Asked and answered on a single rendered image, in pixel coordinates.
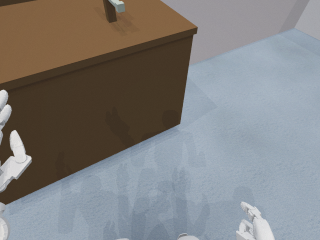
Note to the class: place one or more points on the tap lever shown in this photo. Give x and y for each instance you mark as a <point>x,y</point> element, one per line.
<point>119,5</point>

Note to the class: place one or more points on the robot left forearm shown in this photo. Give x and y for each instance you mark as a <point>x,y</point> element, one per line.
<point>5,228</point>

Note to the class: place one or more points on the counter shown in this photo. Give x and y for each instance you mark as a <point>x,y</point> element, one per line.
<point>85,82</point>

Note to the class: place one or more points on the robot right hand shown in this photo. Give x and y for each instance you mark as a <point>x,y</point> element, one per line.
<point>258,230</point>

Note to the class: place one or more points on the robot left hand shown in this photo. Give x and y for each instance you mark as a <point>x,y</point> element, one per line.
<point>15,165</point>

